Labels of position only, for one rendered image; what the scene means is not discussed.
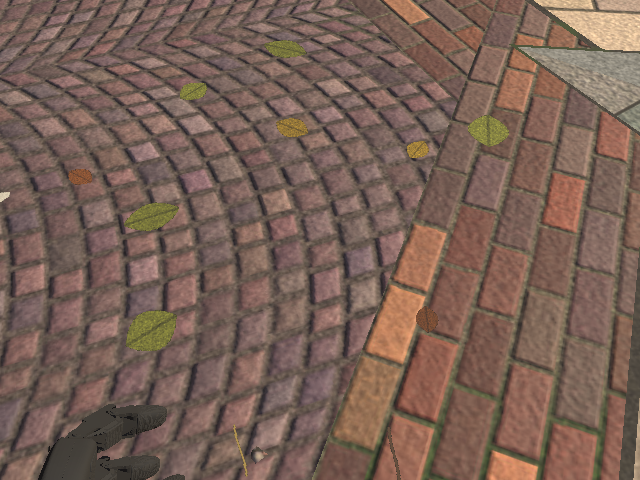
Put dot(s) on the robot left hand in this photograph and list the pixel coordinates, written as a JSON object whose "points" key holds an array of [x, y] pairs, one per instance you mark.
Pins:
{"points": [[75, 456]]}

